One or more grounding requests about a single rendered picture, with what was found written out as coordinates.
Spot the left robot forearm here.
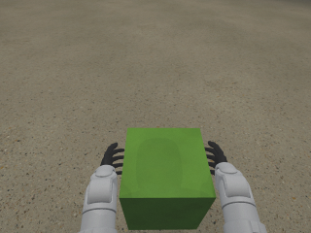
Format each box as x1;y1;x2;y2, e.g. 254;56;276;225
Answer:
78;164;118;233

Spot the carton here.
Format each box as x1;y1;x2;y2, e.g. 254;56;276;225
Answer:
119;127;217;230

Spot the right robot hand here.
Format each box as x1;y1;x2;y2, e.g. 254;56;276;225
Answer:
205;141;227;176

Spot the left robot hand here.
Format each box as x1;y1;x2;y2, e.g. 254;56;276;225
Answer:
100;143;125;175

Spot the right robot forearm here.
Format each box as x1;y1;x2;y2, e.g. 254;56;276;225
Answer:
215;162;267;233

